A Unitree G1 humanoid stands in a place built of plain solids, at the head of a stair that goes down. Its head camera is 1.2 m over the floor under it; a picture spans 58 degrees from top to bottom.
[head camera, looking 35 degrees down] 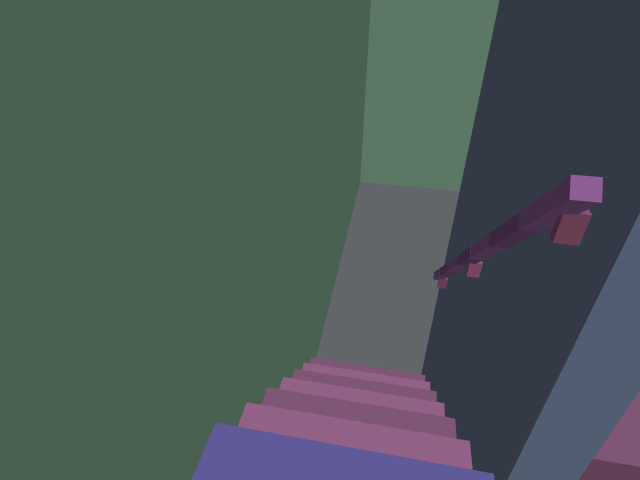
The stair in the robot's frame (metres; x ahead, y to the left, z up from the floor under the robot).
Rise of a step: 0.21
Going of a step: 0.22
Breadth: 0.80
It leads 11 degrees to the right of straight ahead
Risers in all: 7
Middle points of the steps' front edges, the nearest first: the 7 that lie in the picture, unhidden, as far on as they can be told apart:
0.68 -0.08 0.00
0.89 -0.12 -0.21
1.11 -0.16 -0.42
1.33 -0.20 -0.63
1.55 -0.25 -0.84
1.76 -0.29 -1.06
1.98 -0.33 -1.27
